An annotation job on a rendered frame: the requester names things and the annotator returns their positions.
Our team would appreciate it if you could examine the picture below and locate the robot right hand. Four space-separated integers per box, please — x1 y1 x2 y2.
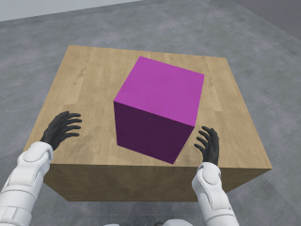
194 126 219 166

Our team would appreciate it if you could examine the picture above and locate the carton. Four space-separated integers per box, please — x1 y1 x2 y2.
113 56 205 165

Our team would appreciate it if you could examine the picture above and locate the robot left hand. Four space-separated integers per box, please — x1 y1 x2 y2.
40 111 82 151

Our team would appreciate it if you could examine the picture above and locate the pedestal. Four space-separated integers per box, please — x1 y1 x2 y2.
23 45 272 202

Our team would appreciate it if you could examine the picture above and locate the robot right forearm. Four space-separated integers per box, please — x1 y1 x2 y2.
192 162 240 226

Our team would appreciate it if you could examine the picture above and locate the robot left forearm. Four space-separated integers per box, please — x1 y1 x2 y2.
0 141 54 226

